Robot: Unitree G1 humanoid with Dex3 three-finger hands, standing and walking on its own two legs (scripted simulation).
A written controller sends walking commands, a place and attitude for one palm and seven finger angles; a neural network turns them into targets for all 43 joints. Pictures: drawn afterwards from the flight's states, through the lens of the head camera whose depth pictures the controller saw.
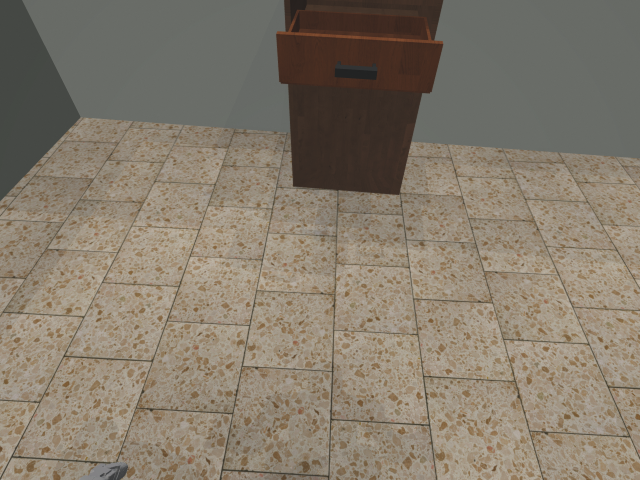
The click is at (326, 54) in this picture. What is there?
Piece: drawer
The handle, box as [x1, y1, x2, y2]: [335, 61, 376, 79]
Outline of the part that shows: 335,66 335,76 375,79 376,77 376,67 374,63 371,67 341,65 340,61 338,61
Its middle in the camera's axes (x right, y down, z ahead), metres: +0.10 -0.49 +1.10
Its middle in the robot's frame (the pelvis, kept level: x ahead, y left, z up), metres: +1.16 -0.04 -0.03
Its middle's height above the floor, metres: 0.74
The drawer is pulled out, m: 0.29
